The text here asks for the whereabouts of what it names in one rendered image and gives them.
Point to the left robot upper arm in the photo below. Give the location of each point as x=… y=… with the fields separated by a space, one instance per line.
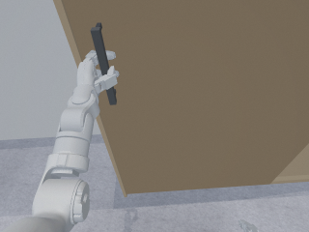
x=59 y=205

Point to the wardrobe door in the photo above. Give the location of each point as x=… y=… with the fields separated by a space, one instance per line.
x=299 y=165
x=210 y=94

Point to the handle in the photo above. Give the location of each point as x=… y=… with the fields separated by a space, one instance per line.
x=102 y=59

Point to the robot left forearm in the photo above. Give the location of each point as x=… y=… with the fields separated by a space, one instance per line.
x=74 y=134

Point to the right robot hand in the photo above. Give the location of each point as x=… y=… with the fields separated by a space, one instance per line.
x=247 y=227

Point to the left robot hand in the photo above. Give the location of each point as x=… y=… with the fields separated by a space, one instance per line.
x=87 y=74

